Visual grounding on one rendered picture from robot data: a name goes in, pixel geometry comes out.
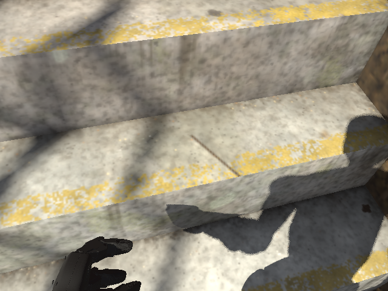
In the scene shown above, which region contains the robot left hand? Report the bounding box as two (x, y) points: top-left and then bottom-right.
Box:
(52, 236), (141, 291)

